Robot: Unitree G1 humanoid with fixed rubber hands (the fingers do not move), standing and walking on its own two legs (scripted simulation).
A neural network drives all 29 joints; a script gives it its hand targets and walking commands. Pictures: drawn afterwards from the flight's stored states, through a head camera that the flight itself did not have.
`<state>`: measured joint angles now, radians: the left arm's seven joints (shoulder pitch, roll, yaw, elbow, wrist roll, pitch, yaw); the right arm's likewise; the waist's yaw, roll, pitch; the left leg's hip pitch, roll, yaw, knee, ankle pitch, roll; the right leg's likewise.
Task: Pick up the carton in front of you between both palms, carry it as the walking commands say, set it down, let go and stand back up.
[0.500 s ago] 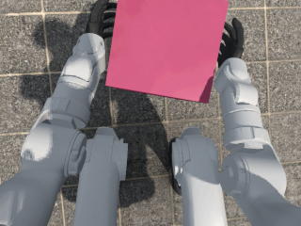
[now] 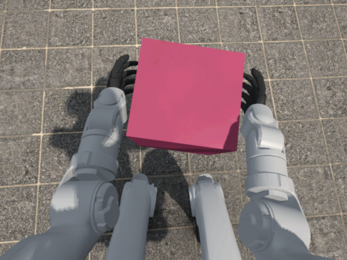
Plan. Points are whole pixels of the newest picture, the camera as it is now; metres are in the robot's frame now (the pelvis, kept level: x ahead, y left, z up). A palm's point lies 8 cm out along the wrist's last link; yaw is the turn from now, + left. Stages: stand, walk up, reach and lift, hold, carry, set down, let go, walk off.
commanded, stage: reach and lift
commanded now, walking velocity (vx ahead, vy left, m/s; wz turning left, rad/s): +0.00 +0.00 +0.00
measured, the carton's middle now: (182, 108) +0.47 -0.02 -0.14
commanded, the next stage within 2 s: none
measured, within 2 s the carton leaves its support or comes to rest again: neither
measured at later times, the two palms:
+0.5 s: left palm (82, 74) +0.44 +0.14 +0.10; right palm (298, 89) +0.43 -0.16 +0.10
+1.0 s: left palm out of the picture +0.40 +0.14 +0.25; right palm out of the picture +0.40 -0.16 +0.25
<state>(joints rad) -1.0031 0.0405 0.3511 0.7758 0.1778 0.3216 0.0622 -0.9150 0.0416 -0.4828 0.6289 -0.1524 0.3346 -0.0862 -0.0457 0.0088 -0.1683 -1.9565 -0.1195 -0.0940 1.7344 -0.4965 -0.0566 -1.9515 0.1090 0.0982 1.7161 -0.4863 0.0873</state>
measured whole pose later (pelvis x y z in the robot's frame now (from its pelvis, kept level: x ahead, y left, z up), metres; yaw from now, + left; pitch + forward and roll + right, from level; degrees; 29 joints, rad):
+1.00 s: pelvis +0.10 +0.00 +0.26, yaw +0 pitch +7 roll +0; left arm -0.25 -0.13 0.24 0.49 0.17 0.42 0.07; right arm -0.25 0.14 -0.26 0.47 -0.18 0.42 -0.05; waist -0.01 0.00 -0.14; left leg -0.44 -0.06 -0.15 0.61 -0.30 -0.01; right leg -0.45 0.06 0.15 0.61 -0.29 0.02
